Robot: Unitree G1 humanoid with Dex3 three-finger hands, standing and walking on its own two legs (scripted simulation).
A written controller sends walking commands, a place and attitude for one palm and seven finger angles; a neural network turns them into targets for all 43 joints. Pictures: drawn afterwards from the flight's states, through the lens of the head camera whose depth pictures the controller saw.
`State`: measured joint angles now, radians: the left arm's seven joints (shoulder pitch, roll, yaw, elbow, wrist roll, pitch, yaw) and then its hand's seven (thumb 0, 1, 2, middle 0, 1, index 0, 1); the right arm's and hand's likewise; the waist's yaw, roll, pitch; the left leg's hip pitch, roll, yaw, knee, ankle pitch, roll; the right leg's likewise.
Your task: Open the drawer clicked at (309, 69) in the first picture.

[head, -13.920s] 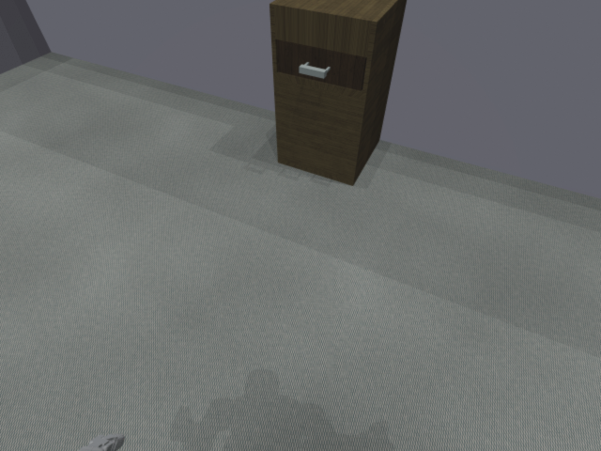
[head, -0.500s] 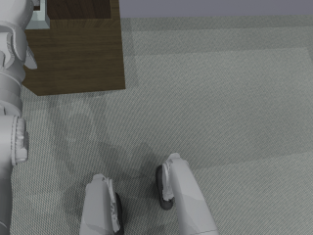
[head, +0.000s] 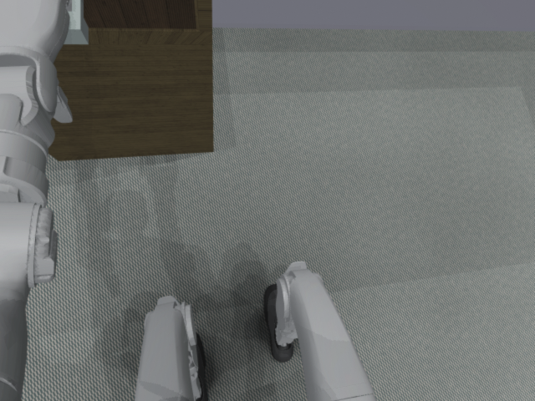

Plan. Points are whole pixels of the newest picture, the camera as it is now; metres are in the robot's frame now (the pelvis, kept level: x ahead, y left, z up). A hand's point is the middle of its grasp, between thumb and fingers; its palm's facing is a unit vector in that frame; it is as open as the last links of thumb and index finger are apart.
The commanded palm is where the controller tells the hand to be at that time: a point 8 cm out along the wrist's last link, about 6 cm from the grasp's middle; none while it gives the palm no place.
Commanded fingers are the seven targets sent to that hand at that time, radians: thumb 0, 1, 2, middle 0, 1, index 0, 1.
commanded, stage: lower the fingers behind the handle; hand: left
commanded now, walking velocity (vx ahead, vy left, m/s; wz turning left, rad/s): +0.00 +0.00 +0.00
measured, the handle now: (35, 11) +0.64 +0.22 +0.01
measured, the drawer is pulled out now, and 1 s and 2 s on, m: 0.00 0.00 0.04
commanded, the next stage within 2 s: close the thumb around the handle in 0.22 s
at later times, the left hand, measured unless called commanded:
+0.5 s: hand (48, 53) +0.60 +0.21 -0.01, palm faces -0.05 +0.00 -1.00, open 13.0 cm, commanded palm +0.59 +0.18 +0.03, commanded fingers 0.00 0.06 0.54 -0.34 -1.26 -0.34 -1.26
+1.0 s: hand (48, 54) +0.60 +0.21 -0.01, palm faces -0.04 +0.00 -1.00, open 5.7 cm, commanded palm +0.59 +0.19 +0.03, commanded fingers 0.00 0.90 0.90 -0.40 -1.35 -0.40 -1.35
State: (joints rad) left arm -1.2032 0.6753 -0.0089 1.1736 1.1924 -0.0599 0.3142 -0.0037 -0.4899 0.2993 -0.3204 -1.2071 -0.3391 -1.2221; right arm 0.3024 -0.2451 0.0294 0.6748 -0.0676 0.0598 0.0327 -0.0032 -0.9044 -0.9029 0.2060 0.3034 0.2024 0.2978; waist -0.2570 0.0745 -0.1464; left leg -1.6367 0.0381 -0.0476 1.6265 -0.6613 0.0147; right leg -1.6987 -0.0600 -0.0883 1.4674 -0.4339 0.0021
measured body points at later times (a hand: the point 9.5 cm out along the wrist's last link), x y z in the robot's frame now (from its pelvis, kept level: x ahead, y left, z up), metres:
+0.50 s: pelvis +0.01 +0.00 +0.00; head +0.23 +0.02 +0.39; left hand +0.59 +0.21 +0.04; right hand -0.01 -0.26 -0.11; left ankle +0.02 +0.11 -0.53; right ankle +0.11 -0.13 -0.53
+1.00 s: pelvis +0.01 +0.00 +0.01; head +0.23 +0.02 +0.40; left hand +0.59 +0.21 +0.04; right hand +0.00 -0.27 -0.11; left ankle +0.02 +0.11 -0.53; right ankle +0.11 -0.13 -0.53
